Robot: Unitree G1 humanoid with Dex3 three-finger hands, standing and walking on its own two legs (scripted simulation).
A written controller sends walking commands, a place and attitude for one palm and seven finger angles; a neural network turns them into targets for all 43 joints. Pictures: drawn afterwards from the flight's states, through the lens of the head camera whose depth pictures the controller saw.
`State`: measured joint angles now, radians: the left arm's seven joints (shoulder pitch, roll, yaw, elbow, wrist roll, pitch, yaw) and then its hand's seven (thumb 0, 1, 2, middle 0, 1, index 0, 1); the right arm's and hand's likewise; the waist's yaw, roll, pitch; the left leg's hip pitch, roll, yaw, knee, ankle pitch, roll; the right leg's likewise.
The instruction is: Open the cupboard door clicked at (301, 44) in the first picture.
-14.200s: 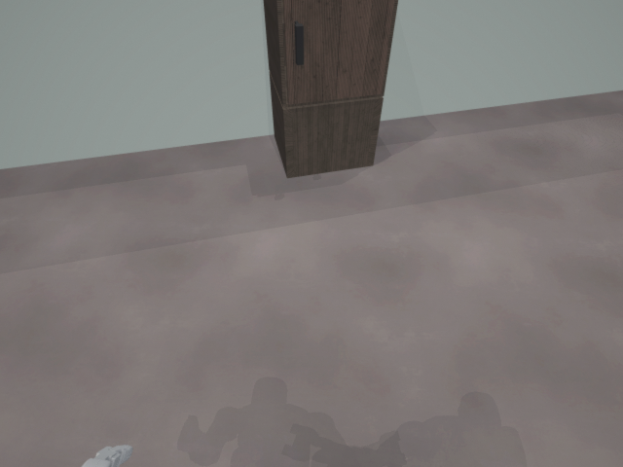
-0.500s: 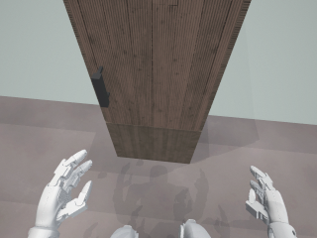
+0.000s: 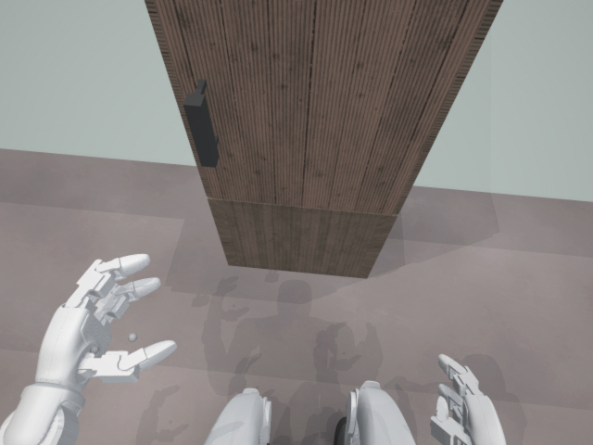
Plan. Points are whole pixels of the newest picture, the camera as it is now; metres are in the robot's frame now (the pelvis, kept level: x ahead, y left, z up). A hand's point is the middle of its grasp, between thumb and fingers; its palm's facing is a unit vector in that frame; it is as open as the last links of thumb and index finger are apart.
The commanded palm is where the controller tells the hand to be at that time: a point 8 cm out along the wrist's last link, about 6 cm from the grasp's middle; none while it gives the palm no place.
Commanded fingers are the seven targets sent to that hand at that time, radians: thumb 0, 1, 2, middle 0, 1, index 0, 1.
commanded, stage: raise the hand with hooked fingers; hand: left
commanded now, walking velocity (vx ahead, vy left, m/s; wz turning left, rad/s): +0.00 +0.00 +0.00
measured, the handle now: (206, 124) +0.60 +0.20 +0.02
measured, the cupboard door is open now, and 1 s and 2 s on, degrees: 0 0 0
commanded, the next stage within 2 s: move the hooked fingers beside the handle in 1.24 s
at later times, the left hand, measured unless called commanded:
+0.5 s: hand (114, 301) +0.28 +0.24 +0.04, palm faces -0.03 -1.00 -0.08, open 13.8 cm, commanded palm +0.25 +0.29 +0.04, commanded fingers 0.00 -0.50 0.30 -0.30 -1.20 -0.30 -1.20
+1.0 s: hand (115, 278) +0.30 +0.25 +0.04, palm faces -0.06 -1.00 -0.06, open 14.0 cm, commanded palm +0.28 +0.30 +0.04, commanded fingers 0.00 -0.50 0.30 -0.30 -1.20 -0.30 -1.20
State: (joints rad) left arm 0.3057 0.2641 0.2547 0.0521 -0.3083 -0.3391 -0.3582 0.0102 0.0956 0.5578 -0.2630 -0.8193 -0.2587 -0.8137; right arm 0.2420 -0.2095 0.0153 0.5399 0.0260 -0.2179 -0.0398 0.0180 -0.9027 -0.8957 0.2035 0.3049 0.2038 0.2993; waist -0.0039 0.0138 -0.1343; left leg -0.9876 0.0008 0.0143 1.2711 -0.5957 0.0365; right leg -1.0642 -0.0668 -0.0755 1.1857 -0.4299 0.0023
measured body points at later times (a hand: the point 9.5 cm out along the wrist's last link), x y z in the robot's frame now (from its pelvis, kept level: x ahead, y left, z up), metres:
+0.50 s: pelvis +0.01 -0.01 +0.00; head +0.11 +0.01 +0.44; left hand +0.27 +0.30 +0.05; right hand +0.20 -0.25 -0.07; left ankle +0.01 +0.09 -0.63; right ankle +0.08 -0.13 -0.63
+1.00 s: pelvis +0.02 -0.02 +0.00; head +0.13 +0.00 +0.44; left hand +0.30 +0.30 +0.05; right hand +0.18 -0.28 -0.08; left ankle +0.01 +0.09 -0.63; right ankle +0.08 -0.13 -0.63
